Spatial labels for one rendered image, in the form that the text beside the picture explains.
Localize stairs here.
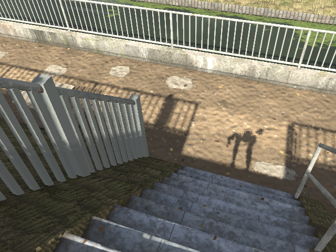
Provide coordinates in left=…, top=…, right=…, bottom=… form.
left=53, top=165, right=321, bottom=252

